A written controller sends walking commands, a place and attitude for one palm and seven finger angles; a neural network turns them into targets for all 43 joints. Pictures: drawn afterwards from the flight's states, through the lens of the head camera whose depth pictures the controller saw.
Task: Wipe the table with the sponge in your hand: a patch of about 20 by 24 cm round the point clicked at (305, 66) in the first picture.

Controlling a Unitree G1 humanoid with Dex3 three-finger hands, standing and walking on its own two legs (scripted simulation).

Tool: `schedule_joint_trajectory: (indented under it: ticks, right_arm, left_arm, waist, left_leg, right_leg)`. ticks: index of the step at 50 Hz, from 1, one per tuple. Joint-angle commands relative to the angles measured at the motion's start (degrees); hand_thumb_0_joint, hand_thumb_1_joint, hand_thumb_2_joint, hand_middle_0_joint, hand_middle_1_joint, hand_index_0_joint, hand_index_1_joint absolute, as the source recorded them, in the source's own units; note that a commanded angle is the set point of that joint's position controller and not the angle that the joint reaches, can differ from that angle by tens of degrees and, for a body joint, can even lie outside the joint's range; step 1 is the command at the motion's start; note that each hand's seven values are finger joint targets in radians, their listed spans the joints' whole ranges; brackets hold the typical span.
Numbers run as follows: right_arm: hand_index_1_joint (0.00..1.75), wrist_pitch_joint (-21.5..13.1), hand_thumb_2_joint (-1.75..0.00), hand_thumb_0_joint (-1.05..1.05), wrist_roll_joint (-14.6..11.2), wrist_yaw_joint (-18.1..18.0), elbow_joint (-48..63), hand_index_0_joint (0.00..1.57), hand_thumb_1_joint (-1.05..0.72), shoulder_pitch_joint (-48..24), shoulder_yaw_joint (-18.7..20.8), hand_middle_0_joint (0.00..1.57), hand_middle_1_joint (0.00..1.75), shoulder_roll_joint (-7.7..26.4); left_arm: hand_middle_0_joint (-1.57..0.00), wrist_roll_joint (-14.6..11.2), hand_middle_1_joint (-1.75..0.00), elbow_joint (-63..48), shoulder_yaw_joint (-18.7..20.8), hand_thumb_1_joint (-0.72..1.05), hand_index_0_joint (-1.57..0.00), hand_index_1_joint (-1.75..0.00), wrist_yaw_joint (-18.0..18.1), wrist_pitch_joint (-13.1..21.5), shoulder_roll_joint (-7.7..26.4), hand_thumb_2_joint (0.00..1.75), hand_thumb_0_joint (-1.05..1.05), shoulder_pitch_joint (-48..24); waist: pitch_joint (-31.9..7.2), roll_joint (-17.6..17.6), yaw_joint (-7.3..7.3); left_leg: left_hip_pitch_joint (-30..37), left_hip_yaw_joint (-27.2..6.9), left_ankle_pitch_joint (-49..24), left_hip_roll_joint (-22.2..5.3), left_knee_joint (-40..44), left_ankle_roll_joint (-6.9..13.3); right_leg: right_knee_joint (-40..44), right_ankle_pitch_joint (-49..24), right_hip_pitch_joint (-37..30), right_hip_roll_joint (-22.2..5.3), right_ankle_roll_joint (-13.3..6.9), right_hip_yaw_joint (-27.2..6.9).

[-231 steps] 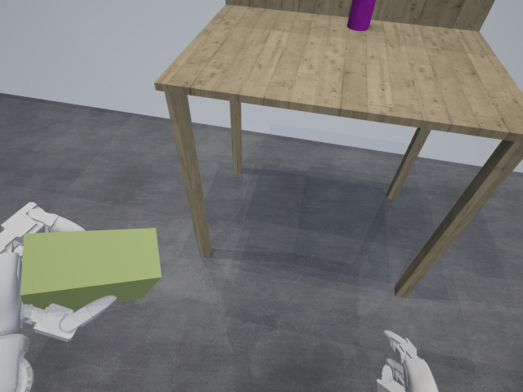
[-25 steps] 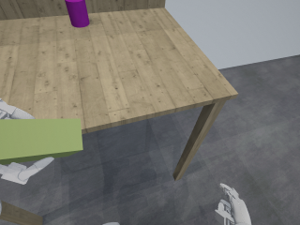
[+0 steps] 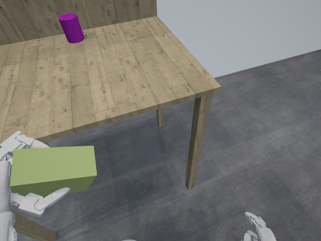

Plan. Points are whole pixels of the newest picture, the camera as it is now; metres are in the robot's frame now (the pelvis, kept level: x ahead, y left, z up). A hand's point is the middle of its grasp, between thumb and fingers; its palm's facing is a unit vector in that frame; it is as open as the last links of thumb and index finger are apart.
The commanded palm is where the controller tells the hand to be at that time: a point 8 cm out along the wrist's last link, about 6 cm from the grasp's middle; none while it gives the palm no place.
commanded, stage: come to a stop and stand still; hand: left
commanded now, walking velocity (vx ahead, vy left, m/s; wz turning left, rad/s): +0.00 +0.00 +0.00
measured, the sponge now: (67, 171) +0.23 +0.19 +0.13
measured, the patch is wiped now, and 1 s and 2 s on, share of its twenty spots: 0.00 0.00 0.00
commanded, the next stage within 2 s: look again from close up in 1.64 s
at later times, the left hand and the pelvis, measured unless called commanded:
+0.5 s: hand (23, 220) +0.13 +0.22 +0.16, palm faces +0.43 -0.80 -0.41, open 10.4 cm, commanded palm +0.08 +0.26 +0.18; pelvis -0.07 -0.02 +0.00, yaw +1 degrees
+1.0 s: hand out of the picture +0.07 +0.20 +0.15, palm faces +0.42 -0.77 -0.49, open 10.4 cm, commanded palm +0.02 +0.24 +0.18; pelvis -0.13 -0.04 -0.01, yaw +1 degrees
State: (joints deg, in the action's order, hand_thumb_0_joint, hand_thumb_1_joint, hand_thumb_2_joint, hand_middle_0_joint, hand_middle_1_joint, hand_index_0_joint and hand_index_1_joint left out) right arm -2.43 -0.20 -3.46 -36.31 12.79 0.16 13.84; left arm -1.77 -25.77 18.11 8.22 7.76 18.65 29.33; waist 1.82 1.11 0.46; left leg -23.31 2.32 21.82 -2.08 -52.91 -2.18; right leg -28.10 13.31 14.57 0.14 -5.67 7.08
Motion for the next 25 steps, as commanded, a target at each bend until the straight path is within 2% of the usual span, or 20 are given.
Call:
schedule_joint_trajectory:
  ticks: [1, 4, 5, 7, 8, 9, 10, 11, 12, 13, 14, 15, 16, 17, 18, 19, 23, 24, 25]
  right_arm:
    - [0.30, -4.12, -0.90, 0.00, 0.21, -1.29, 9.89, 0.20, -0.90, -7.02, 1.25, 0.20, 0.30, 2.81]
    - [0.30, -3.61, -0.90, 0.00, 0.40, -1.01, 10.58, 0.20, -0.90, -6.17, 1.56, 0.20, 0.30, 3.06]
    - [0.30, -3.36, -0.90, 0.00, 0.46, -0.78, 10.88, 0.20, -0.90, -5.12, 1.36, 0.20, 0.30, 2.90]
    - [0.30, -2.94, -0.90, 0.00, 0.51, -0.51, 10.84, 0.20, -0.90, -3.76, 1.77, 0.20, 0.30, 3.56]
    - [0.30, -2.69, -0.90, 0.00, 0.43, -0.48, 10.91, 0.20, -0.90, -3.25, 1.95, 0.20, 0.30, 3.90]
    - [0.30, -2.79, -0.90, 0.00, 0.40, -0.53, 11.52, 0.20, -0.90, -3.66, 2.35, 0.20, 0.30, 4.59]
    - [0.30, -2.67, -0.90, 0.00, 0.04, -0.43, 11.91, 0.20, -0.90, -4.13, 2.26, 0.20, 0.30, 5.27]
    - [0.30, -2.67, -0.90, 0.00, -0.59, -0.31, 11.76, 0.20, -0.90, -4.36, 2.21, 0.20, 0.30, 5.46]
    - [0.30, -2.61, -0.90, 0.00, -0.80, -0.42, 11.29, 0.20, -0.90, -4.81, 1.81, 0.20, 0.30, 4.94]
    - [0.30, -2.57, -0.90, 0.00, -0.34, -0.48, 11.57, 0.20, -0.90, -5.40, 1.40, 0.20, 0.30, 4.92]
    - [0.30, -2.82, -0.90, 0.00, 0.10, -0.62, 11.85, 0.20, -0.90, -5.63, 1.43, 0.20, 0.30, 5.23]
    - [0.30, -2.95, -0.90, 0.00, 0.04, -0.71, 11.47, 0.20, -0.90, -5.61, 1.29, 0.20, 0.30, 5.12]
    - [0.30, -3.01, -0.90, 0.00, 0.02, -0.70, 11.15, 0.20, -0.90, -4.92, 1.20, 0.20, 0.30, 5.02]
    - [0.30, -3.12, -0.90, 0.00, 0.04, -0.57, 11.21, 0.20, -0.90, -4.74, 1.25, 0.20, 0.30, 5.04]
    - [0.30, -3.22, -0.90, 0.00, 0.09, -0.50, 11.14, 0.20, -0.90, -4.56, 1.20, 0.20, 0.30, 4.79]
    - [0.30, -3.29, -0.90, 0.00, 0.35, -0.39, 11.28, 0.20, -0.90, -4.50, 1.35, 0.20, 0.30, 5.06]
    - [0.30, -2.65, -0.90, 0.00, 0.42, 0.19, 10.60, 0.20, -0.90, -3.76, 1.14, 0.20, 0.30, 3.73]
    - [0.30, -2.54, -0.90, 0.00, 0.63, 0.34, 10.71, 0.20, -0.90, -4.16, 1.22, 0.20, 0.30, 3.58]
    - [0.30, -2.39, -0.90, 0.00, 0.72, 0.26, 10.55, 0.20, -0.90, -4.30, 0.78, 0.20, 0.30, 2.76]
  left_arm:
    - [-1.20, -0.22, -1.60, -13.90, 9.93, 0.10, -1.20, -1.60, 2.67, 6.19, 13.67, 1.30, 0.00, -5.24]
    - [-1.20, -0.30, -1.60, -14.86, 10.82, 0.10, -1.20, -1.60, 2.98, 6.66, 13.41, 1.30, 0.00, -2.29]
    - [-1.20, -0.28, -1.60, -15.46, 10.45, 0.10, -1.20, -1.60, 3.00, 6.96, 12.66, 1.30, 0.00, -1.76]
    - [-1.20, -0.07, -1.60, -16.33, 9.53, 0.10, -1.20, -1.60, 3.06, 7.07, 11.99, 1.30, 0.00, -2.31]
    - [-1.20, -0.08, -1.60, -16.68, 9.06, 0.10, -1.20, -1.60, 3.19, 7.27, 11.98, 1.30, 0.00, -2.97]
    - [-1.20, -0.23, -1.60, -17.46, 8.22, 0.10, -1.20, -1.60, 3.04, 7.45, 11.34, 1.30, 0.00, -3.37]
    - [-1.20, 0.16, -1.60, -17.21, 7.73, 0.10, -1.20, -1.60, 3.04, 7.78, 11.46, 1.30, 0.00, -3.90]
    - [-1.20, 0.35, -1.60, -15.61, 7.59, 0.10, -1.20, -1.60, 2.99, 7.71, 11.47, 1.30, 0.00, -3.97]
    - [-1.20, 0.18, -1.60, -12.31, 7.69, 0.10, -1.20, -1.60, 2.76, 7.23, 11.25, 1.30, 0.00, -2.40]
    - [-1.20, 0.55, -1.60, -13.04, 6.33, 0.10, -1.20, -1.60, 2.45, 6.88, 10.52, 1.30, 0.00, -4.51]
    - [-1.20, 0.91, -1.60, -14.97, 5.97, 0.10, -1.20, -1.60, 2.14, 6.88, 10.64, 1.30, 0.00, -8.40]
    - [-1.20, 1.34, -1.60, -13.82, 5.24, 0.10, -1.20, -1.60, 2.05, 6.98, 10.47, 1.30, 0.00, -10.07]
    - [-1.20, 1.38, -1.60, -11.53, 5.39, 0.10, -1.20, -1.60, 1.99, 6.90, 10.41, 1.30, 0.00, -9.56]
    - [-1.20, 1.46, -1.60, -11.24, 4.89, 0.10, -1.20, -1.60, 1.81, 6.66, 10.27, 1.30, 0.00, -10.16]
    - [-1.20, 1.48, -1.60, -10.47, 5.00, 0.10, -1.20, -1.60, 1.76, 6.40, 10.50, 1.30, 0.00, -10.87]
    - [-1.20, 1.52, -1.60, -11.86, 4.82, 0.10, -1.20, -1.60, 1.62, 6.38, 10.68, 1.30, 0.00, -12.86]
    - [-1.20, 1.69, -1.60, -10.25, 5.27, 0.10, -1.20, -1.60, 1.91, 5.58, 11.44, 1.30, 0.00, -12.25]
    - [-1.20, 1.70, -1.60, -11.45, 6.37, 0.10, -1.20, -1.60, 2.12, 5.59, 12.27, 1.30, 0.00, -12.69]
    - [-1.20, 1.67, -1.60, -11.80, 5.63, 0.10, -1.20, -1.60, 2.20, 5.48, 11.71, 1.30, 0.00, -11.46]
  waist:
    - [-8.05, -6.61, -1.81]
    - [-9.91, -5.46, -2.34]
    - [-10.81, -5.35, -2.21]
    - [-11.70, -3.59, -1.34]
    - [-11.90, -1.60, -0.96]
    - [-10.98, 2.22, -1.00]
    - [-9.54, 5.50, -1.53]
    - [-8.59, 6.10, -1.90]
    - [-7.65, 6.52, -1.80]
    - [-4.28, 8.22, -1.15]
    - [-2.05, 8.92, -0.87]
    - [-0.58, 7.15, -0.81]
    - [-1.46, 6.01, -0.93]
    - [-1.58, 5.09, -1.01]
    - [-1.49, 2.75, -1.04]
    - [-1.36, 2.20, -0.74]
    - [-3.38, -6.07, -0.68]
    - [-4.55, -6.45, -0.54]
    - [-5.02, -6.21, -0.66]
  left_leg:
    - [-0.25, 0.52, 2.57, 0.34, 6.01, 0.88]
    - [2.48, 0.64, 3.82, 0.78, 16.14, 1.85]
    - [3.70, 1.05, 1.86, 0.99, 20.18, 2.00]
    - [9.27, 0.98, -3.19, 1.17, 28.50, 2.39]
    - [12.17, 0.43, -6.61, -0.10, 32.04, 2.89]
    - [14.14, -2.57, -8.90, -3.64, 34.63, 3.93]
    - [13.08, -6.81, -12.02, -7.50, 35.09, 5.43]
    - [11.92, -8.14, -14.00, -9.59, 33.77, 6.23]
    - [6.97, -6.67, -7.59, -9.29, 33.89, 6.03]
    - [1.30, -6.65, -1.39, -8.19, 35.17, 5.56]
    - [-0.55, -6.00, 2.14, -7.50, 36.29, 5.04]
    - [-2.47, -6.10, 3.82, -7.42, 36.76, 4.88]
    - [-2.50, -5.64, 4.31, -6.91, 35.94, 4.96]
    - [-1.82, -4.63, 4.97, -5.89, 34.65, 4.78]
    - [-0.92, -3.99, 5.29, -4.81, 33.06, 4.61]
    - [0.62, -3.17, 5.74, -3.46, 31.18, 4.23]
    - [6.14, -1.10, 3.31, 0.26, 22.03, 3.94]
    - [7.65, -1.09, 2.47, 0.75, 20.42, 3.88]
    - [8.90, -1.16, 1.95, 0.93, 20.39, 4.01]
  right_leg:
    - [10.86, -17.84, -8.78, -15.93, -1.24, -14.43]
    - [11.94, -13.42, -12.25, -15.86, -0.45, -16.66]
    - [11.94, -12.11, -13.72, -15.25, -0.08, -16.14]
    - [11.67, -8.34, -12.54, -13.59, 1.94, -15.77]
    - [10.86, -6.10, -11.78, -12.22, 3.61, -14.90]
    - [8.89, -4.50, -9.53, -9.76, 5.09, -14.04]
    - [7.46, -2.94, -8.11, -7.02, 7.03, -12.25]
    - [6.93, -3.20, -7.08, -5.76, 8.35, -11.59]
    - [7.53, 0.40, -8.24, -5.86, 8.52, -12.09]
    - [7.22, 2.46, -9.30, -5.58, 7.15, -11.76]
    - [6.75, 3.35, -8.37, -4.92, 6.16, -11.15]
    - [6.44, 3.84, -8.67, -4.52, 6.19, -10.43]
    - [6.82, 4.24, -9.09, -4.53, 6.24, -10.68]
    - [8.20, 5.56, -8.43, -4.83, 6.28, -11.92]
    - [10.25, 7.67, -7.23, -5.52, 6.24, -13.36]
    - [12.59, 11.00, -4.77, -6.23, 5.93, -14.82]
    - [21.32, 22.87, -0.21, -11.70, 5.59, -21.19]
    - [22.28, 23.35, 0.50, -12.69, 5.32, -21.63]
    - [22.35, 22.20, 0.39, -13.23, 4.46, -21.28]
